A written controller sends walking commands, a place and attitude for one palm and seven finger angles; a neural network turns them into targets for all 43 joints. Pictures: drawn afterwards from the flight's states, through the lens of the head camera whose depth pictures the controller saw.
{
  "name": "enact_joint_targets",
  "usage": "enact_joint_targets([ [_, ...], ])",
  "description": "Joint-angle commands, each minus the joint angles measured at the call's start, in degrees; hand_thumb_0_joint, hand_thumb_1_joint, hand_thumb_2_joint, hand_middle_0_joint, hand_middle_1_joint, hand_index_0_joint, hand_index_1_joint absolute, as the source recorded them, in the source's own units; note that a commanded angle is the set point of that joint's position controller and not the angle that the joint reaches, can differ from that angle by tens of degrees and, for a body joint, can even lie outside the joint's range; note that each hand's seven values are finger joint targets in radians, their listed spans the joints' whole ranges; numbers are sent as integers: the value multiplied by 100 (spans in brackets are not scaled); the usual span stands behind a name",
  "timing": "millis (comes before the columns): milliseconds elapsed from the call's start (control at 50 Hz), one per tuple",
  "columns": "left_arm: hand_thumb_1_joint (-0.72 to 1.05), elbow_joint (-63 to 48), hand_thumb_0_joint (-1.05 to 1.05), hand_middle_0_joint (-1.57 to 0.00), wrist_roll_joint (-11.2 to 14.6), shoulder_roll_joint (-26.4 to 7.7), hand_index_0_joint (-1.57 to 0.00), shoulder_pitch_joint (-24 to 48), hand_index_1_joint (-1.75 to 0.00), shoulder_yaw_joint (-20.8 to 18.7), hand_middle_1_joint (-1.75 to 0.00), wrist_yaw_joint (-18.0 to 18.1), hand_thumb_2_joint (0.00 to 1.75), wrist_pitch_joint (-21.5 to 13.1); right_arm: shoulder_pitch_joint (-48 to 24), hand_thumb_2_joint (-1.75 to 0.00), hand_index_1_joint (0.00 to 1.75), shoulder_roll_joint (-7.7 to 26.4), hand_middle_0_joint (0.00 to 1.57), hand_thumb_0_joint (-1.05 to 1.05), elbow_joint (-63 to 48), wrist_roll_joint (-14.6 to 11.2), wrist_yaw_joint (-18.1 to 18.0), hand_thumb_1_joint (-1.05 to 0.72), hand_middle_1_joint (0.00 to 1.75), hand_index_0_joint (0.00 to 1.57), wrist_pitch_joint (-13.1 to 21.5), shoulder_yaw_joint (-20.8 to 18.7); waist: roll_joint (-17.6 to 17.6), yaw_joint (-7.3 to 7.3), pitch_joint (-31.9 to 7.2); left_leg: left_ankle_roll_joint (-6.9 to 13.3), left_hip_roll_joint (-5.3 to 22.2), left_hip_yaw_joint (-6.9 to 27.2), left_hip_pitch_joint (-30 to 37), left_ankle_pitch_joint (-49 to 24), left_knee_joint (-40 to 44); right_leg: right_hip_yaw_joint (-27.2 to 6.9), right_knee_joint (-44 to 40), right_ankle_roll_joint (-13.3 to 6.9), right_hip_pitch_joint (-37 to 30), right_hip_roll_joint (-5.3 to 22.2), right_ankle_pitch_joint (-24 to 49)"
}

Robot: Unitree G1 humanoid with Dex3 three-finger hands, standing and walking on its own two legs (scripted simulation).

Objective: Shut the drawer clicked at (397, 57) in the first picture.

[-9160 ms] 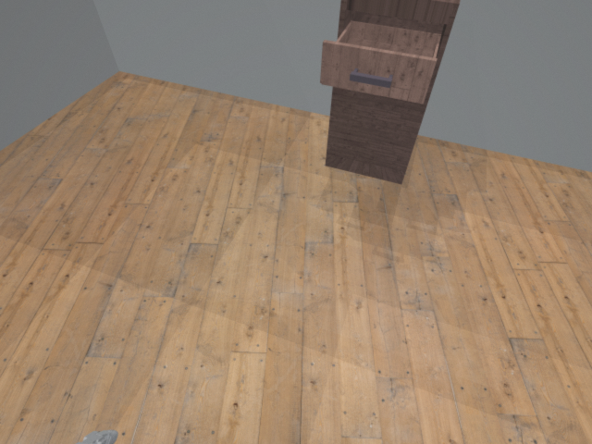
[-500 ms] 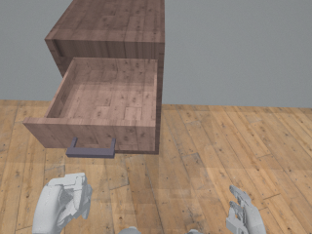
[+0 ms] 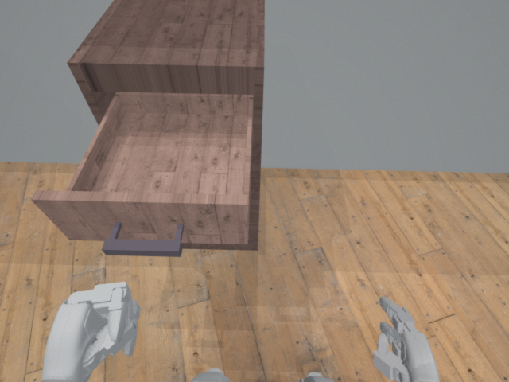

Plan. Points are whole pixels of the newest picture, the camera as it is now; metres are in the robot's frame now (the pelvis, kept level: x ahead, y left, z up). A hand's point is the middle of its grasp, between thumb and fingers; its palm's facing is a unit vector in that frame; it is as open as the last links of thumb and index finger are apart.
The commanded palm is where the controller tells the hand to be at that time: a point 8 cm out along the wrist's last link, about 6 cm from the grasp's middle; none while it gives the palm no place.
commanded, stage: bring the fist close to the handle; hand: left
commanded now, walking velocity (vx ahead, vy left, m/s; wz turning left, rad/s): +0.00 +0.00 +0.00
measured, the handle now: (146, 237) +0.35 +0.22 -0.02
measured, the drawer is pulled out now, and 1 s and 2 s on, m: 0.30 0.30 0.27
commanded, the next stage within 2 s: push the drawer shut in 1.28 s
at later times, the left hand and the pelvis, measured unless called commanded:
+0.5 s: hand (150, 307) +0.22 +0.17 +0.02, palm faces +0.01 -1.00 -0.06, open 3.3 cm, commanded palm +0.20 +0.23 +0.02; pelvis -0.01 +0.00 -0.03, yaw -1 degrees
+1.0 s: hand (162, 288) +0.27 +0.17 -0.03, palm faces -0.01 -1.00 -0.03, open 3.3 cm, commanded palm +0.24 +0.23 -0.02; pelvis -0.02 +0.01 -0.05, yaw -1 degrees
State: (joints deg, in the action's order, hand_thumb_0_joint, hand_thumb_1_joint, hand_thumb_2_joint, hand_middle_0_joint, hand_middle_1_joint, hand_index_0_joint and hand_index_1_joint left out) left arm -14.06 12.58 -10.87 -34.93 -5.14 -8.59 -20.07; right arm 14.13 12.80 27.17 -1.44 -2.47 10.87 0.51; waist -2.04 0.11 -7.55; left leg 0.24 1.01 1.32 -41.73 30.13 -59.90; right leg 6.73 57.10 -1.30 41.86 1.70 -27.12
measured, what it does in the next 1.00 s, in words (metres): lowers itself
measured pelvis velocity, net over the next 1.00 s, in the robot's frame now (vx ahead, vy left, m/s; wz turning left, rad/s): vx -0.02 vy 0.01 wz -0.03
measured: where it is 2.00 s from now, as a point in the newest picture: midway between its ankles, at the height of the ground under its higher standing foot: outside the picture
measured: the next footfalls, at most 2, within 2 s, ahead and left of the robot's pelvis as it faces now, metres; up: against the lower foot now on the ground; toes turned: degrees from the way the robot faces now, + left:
none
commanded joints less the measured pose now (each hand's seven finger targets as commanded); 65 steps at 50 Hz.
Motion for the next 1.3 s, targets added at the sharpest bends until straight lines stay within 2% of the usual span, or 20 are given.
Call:
enact_joint_targets([
  [0, 90, -927, 0, -140, 21, -441, -140, 303, -160, -243, -160, -4, 90, -434, -270, -90, 30, 701, 20, 0, -891, 21, -42, -90, 30, 20, 356, -268, 163, -78, -723, 99, -172, 48, 80, -1243, 761, -339, -776, 22, -573, -141, 818],
  [60, 90, -884, 0, -140, -32, -467, -140, 364, -160, -300, -160, 44, 90, -494, -245, -90, 30, 675, 20, 0, -885, 38, -32, -90, 30, 20, 335, -289, 38, -29, -1009, 90, -172, 19, 113, -1460, 668, -345, -622, 7, -615, -143, 1088],
  [120, 90, -645, 0, -140, -44, -553, -140, 477, -160, -440, -160, 100, 90, -484, -255, -90, 30, 673, 20, 0, -842, 53, -26, -90, 30, 20, 260, -300, 231, -44, -1013, 96, -162, 20, -93, -1531, 572, -355, -545, 19, -610, -155, 1205],
  [200, 90, -531, 0, -140, -27, -509, -140, 751, -160, -419, -160, 88, 90, -551, -289, -90, 30, 687, 20, 0, -831, 57, -5, -90, 30, 20, 218, -291, 28, -53, -1049, 85, -170, -1, -247, -1451, 459, -414, -456, 12, -480, -131, 1140],
  [300, 90, -330, 0, -140, -1, -446, -140, 970, -160, -342, -160, 48, 90, -660, -226, -90, 30, 706, 20, 0, -774, 77, 0, -90, 30, 20, 212, -309, 98, -94, -1268, 83, -154, 14, -324, -1537, 314, -392, -279, 13, -362, -138, 1260],
  [500, 90, 188, 0, -140, 38, -631, -140, 1664, -160, -562, -160, 2, 90, -828, -245, -90, 30, 778, 20, 0, -666, 92, 17, -90, 30, 20, 146, -320, 25, -74, -1525, 83, -153, 21, -710, -1421, 38, -430, 29, -9, -42, -133, 1092],
  [540, 90, 286, 0, -140, 25, -475, -140, 1783, -160, -387, -160, -28, 90, -853, -247, -90, 30, 794, 20, 0, -662, 98, 24, -90, 30, 20, 135, -322, 52, -125, -1559, 93, -144, 42, -733, -1425, -21, -406, 118, 0, 111, -144, 1091],
  [620, 90, 502, 0, -140, 13, -669, -140, 2175, -160, -528, -160, -34, 90, -872, -238, -90, 30, 849, 20, 0, -607, 114, 22, -90, 30, 20, 94, -326, 68, -133, -1653, 97, -138, 74, -914, -1304, -130, -410, 245, -13, 275, -154, 921],
  [680, 90, 582, 0, -140, 3, -631, -140, 2554, -160, -484, -160, -19, 90, -881, -275, -90, 30, 843, 20, 0, -592, 116, 45, -90, 30, 20, 54, -317, -38, -136, -1729, 89, -145, 76, -940, -1236, -189, -413, 321, -21, 408, -144, 840],
  [720, 90, 795, 0, -140, -13, -738, -140, 2594, -160, -605, -160, 15, 90, -869, -260, -90, 30, 866, 20, 0, -572, 124, 41, -90, 30, 20, 7, -317, 89, -141, -1748, 93, -133, 103, -1045, -1236, -228, -398, 379, -27, 457, -164, 815],
  [800, 90, 967, 0, -140, -18, -685, -140, 2870, -160, -587, -160, -14, 90, -894, -282, -90, 30, 866, 20, 0, -534, 124, 76, -90, 30, 20, -58, -324, -10, -115, -1930, 78, -134, 96, -1065, -1263, -313, -404, 493, -30, 550, -158, 860],
  [860, 90, 1015, 0, -140, -70, -553, -140, 3260, -160, -362, -160, -1, 90, -917, -297, -90, 30, 877, 20, 0, -505, 138, 97, -90, 30, 20, -99, -316, -129, -194, -1987, 77, -127, 131, -1012, -1269, -377, -379, 589, -38, 792, -160, 820],
  [920, 90, 911, 0, -140, -73, -719, -140, 3083, -160, -493, -160, 45, 90, -871, -282, -90, 30, 903, 20, 0, -573, 129, 106, -90, 30, 20, -157, -328, -115, -90, -2176, 64, -112, 162, -925, -1380, -284, -352, 607, -61, 643, -173, 858],
  [960, 90, 738, 0, -140, -89, -579, -140, 2964, -160, -355, -160, 93, 90, -821, -278, -90, 30, 868, 20, 0, -618, 121, 131, -90, 30, 20, -198, -330, -202, -62, -2295, 46, -108, 158, -746, -1589, -254, -340, 613, -58, 593, -163, 1038],
  [1020, 90, 869, 0, -140, -134, -629, -140, 2890, -160, -383, -160, 218, 90, -730, -252, -90, 30, 877, 20, 0, -619, 126, 128, -90, 30, 20, -272, -312, 33, -132, -2088, 64, -100, 172, -922, -1475, -259, -314, 585, -45, 614, -179, 986],
  [1080, 90, 923, 0, -140, -177, -538, -140, 3092, -160, -317, -160, 312, 90, -737, -270, -90, 30, 865, 20, 0, -608, 132, 136, -90, 30, 20, -324, -304, 62, -179, -1942, 61, -113, 160, -1012, -1210, -264, -329, 539, -32, 708, -174, 781],
  [1100, 90, 1041, 0, -140, -182, -585, -140, 3039, -160, -415, -160, 343, 90, -740, -269, -90, 30, 865, 20, 0, -604, 128, 134, -90, 30, 20, -343, -306, 168, -148, -1848, 58, -115, 158, -1091, -1081, -228, -322, 502, -34, 688, -179, 654],
  [1140, 90, 944, 0, -140, -212, -688, -140, 3193, -160, -487, -160, 347, 90, -813, -300, -90, 30, 870, 20, 0, -604, 134, 112, -90, 30, 20, -355, -313, 20, -124, -1983, 60, -114, 156, -1028, -1138, -240, -336, 548, -46, 702, -175, 686],
  [1160, 90, 891, 0, -140, -213, -562, -140, 3260, -160, -328, -160, 321, 90, -833, -309, -90, 30, 856, 20, 0, -615, 138, 112, -90, 30, 20, -350, -300, -14, -151, -2041, 60, -120, 151, -966, -1179, -244, -346, 550, -47, 685, -173, 735],
  [1280, 90, 899, 0, -140, -196, -454, -140, 3062, -160, -181, -160, 242, 90, -861, -264, -90, 30, 852, 20, 0, -588, 127, 122, -90, 30, 20, -349, -313, -136, -168, -2070, 35, -94, 175, -749, -1504, -235, -301, 564, -56, 708, -176, 988],
])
